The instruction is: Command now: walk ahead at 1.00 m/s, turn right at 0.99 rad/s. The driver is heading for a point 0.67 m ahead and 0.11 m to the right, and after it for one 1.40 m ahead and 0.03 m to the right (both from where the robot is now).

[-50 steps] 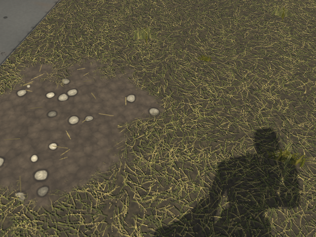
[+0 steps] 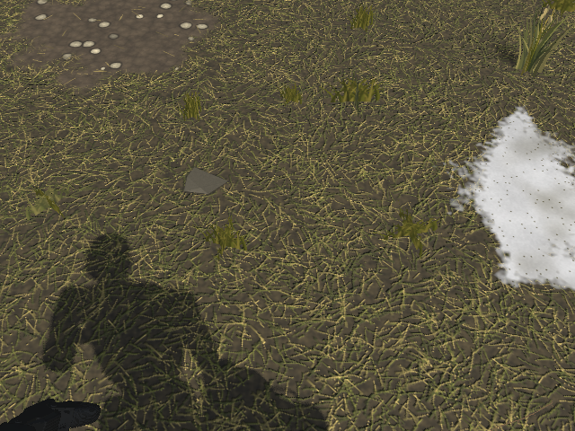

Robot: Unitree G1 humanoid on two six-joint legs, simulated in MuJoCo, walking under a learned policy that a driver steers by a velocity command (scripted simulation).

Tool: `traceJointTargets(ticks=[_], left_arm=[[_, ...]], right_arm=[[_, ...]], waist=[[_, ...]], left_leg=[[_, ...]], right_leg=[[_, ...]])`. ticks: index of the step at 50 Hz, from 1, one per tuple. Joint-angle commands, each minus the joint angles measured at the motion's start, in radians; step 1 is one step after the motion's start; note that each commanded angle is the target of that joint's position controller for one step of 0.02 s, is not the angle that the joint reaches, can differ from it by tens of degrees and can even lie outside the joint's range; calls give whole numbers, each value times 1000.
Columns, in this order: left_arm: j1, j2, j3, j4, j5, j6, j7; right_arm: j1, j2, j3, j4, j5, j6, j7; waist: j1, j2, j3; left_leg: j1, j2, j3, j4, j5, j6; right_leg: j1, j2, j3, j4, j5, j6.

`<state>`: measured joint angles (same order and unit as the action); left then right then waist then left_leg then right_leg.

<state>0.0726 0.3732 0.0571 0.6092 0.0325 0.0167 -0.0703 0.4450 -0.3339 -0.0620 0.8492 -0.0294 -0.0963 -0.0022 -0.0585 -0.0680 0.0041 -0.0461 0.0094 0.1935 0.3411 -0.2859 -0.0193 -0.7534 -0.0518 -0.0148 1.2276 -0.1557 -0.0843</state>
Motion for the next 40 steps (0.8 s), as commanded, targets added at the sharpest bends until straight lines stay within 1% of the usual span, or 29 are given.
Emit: traceJointTargets(ticks=[1, 4, 6, 7, 8, 9, 10, 11, 12, 13, 14, 15, 17, 18, 20, 23, 25, 27, 29, 30, 31, 32, 33, 34, 35, 36, 37, 38, 40], left_arm=[[-64, -21, -27, -105, -6, 1, -16], [-178, -28, -38, -116, -3, -5, -33], [-156, -18, -34, -97, -5, -12, -29], [-102, -3, -27, -81, -6, -14, -22], [17, 26, -13, -49, -8, -16, -12], [208, 66, 11, 6, -11, -20, 1], [414, 107, 43, 81, -14, -29, 24], [359, 167, 77, 95, -43, -17, 51], [272, 285, 92, 36, 0, 4, 47], [341, 252, 96, 23, -4, 6, 59], [326, 200, 86, 61, -9, -6, 69], [302, 149, 70, 84, -10, -25, 76], [227, 86, 41, 79, -13, -62, 88], [240, 65, 30, 88, -17, -79, 83], [269, 62, 27, 113, -21, -103, 77], [292, 56, 27, 137, -33, -119, 61], [340, 77, 32, 161, -45, -128, 52], [373, 98, 34, 184, -39, -126, 58], [398, 133, 37, 210, -24, -118, 72], [380, 146, 40, 215, -16, -112, 79], [337, 128, 35, 208, -15, -111, 84], [383, 10, 10, 174, -24, -114, 88], [500, -18, 0, 178, -80, -113, 94], [414, 14, -10, 197, -71, -101, 76], [268, 47, -1, 135, -86, -91, 73], [174, 44, -4, 109, -70, -84, 73], [155, 37, 2, 99, -58, -78, 73], [180, 13, -1, 99, -54, -69, 72], [221, -34, -14, 102, -42, -55, 78]], right_arm=[[-98, -57, 4, -64, -2, -38, 7], [-26, -80, -2, -29, -3, -31, -1], [13, -127, -10, -29, 0, -17, -15], [21, -159, -18, -31, 0, -3, -25], [-2, -191, -28, -40, -4, 16, -33], [-51, -214, -36, -61, -8, 33, -35], [-97, -204, -37, -87, -9, 44, -26], [-121, -109, -20, -114, -14, 43, -5], [-87, -70, -4, -243, -2, 20, -2], [-182, -104, 0, -274, -5, -10, -1], [-206, -92, 10, -271, 0, -25, -1], [-210, -81, 16, -259, -7, -21, -4], [-140, -61, 25, -223, -43, 22, -3], [-144, -51, 28, -226, -47, 41, 1], [-264, -15, 45, -273, -41, 50, 15], [-403, 30, 68, -308, -12, 37, 40], [-440, 12, 62, -303, 4, 36, 41], [-471, -19, 49, -307, 1, 35, 35], [-366, -56, 29, -275, -16, 24, 18], [-220, -78, 15, -233, -16, 14, 8], [-47, -109, 3, -183, -22, 5, -5], [100, -212, -22, -157, -44, 1, -15], [132, -220, -33, -126, -30, 6, 12], [33, -105, -14, -172, 27, -13, 14], [-79, -64, -5, -184, 37, -17, 11], [-152, -49, 1, -176, 38, -22, 13], [-177, -39, 6, -166, 37, -29, 12], [-188, -39, 7, -154, 29, -33, 14], [-248, -42, 10, -138, 36, -34, 23]], waist=[[78, 145, 99], [41, 91, 155], [64, 127, 99], [104, 161, 51], [176, 184, -13], [268, 202, -98], [344, 160, -174], [265, -60, -119], [150, -156, -238], [210, 42, -282], [162, 117, -121], [99, 181, -17], [9, 188, 22], [0, 162, 34], [24, 135, 81], [84, 80, 95], [120, 63, 84], [138, 59, 70], [91, 27, -6], [13, 8, -77], [-84, 5, -141], [-90, 209, -299], [-48, 405, -514], [-80, 282, -471], [-65, 214, -284], [-32, 92, -143], [5, 67, -77], [45, 80, -48], [104, 107, -22]], left_leg=[[-84, 229, -54, -225, 348, 57], [-6, 186, 73, -233, 602, 21], [88, 197, 109, -112, 1125, 5], [132, 219, 106, -11, 1316, 1], [133, 245, 97, 155, 1421, 7], [75, 272, 71, 383, 1449, 27], [-107, 252, 55, 711, 1207, 39], [-415, 50, 48, 1083, 124, 16], [-802, -58, -105, 1384, -217, -31], [-866, -4, -277, 1341, -133, -22], [-860, 44, -289, 1216, -90, -15], [-792, 86, -278, 1097, -81, -16], [-635, 129, -266, 977, -102, -33], [-590, 143, -257, 909, -126, -45], [-574, 161, -215, 721, -34, -50], [-406, 123, -165, 393, 344, -10], [-362, 90, -150, 297, 478, 22], [-388, 50, -134, 223, 433, 56], [-304, -39, -113, 194, 302, 87], [-165, -54, -124, 162, 307, 100], [42, 15, -168, 138, 403, 115], [343, 300, -411, 272, 789, 194], [575, 491, -837, 209, 1059, 351], [527, 397, -769, 140, 766, 315], [363, 360, -608, 109, 711, 281], [185, 314, -525, 61, 750, 267], [70, 296, -483, 19, 766, 265], [-28, 279, -453, -27, 774, 265], [-179, 236, -374, -82, 815, 263]], right_leg=[[-21, -48, 7, -136, 131, -6], [56, 9, -134, -363, 152, -55], [180, 93, -209, -437, 109, -92], [245, 127, -219, -450, 58, -108], [371, 154, -205, -455, -1, -127], [567, 173, -169, -463, -57, -158], [853, 175, -85, -565, -70, -194], [994, 62, 134, -629, -121, -225], [1229, -164, 714, -778, -124, -424], [1208, -206, 837, -916, -202, -426], [1042, -193, 788, -971, -173, -386], [865, -152, 677, -981, -75, -340], [627, -72, 498, -987, 48, -295], [535, -55, 471, -998, 86, -295], [438, -6, 380, -1053, 105, -272], [378, 66, 258, -1103, 221, -193], [481, 19, 268, -1132, 322, -169], [662, -15, 257, -1079, 527, -144], [814, -30, 243, -859, 936, -91], [818, -21, 232, -668, 1010, -57], [701, 21, 211, -439, 869, -31], [460, 135, 126, -10, 256, 10], [208, 274, 161, 294, -400, 46], [137, 170, 274, 317, -397, 60], [85, 108, 219, 243, -348, 63], [72, 71, 163, 190, -328, 72], [89, 43, 149, 128, -306, 73], [150, 23, 138, 83, -297, 74], [236, -4, 102, -117, -257, 93]])
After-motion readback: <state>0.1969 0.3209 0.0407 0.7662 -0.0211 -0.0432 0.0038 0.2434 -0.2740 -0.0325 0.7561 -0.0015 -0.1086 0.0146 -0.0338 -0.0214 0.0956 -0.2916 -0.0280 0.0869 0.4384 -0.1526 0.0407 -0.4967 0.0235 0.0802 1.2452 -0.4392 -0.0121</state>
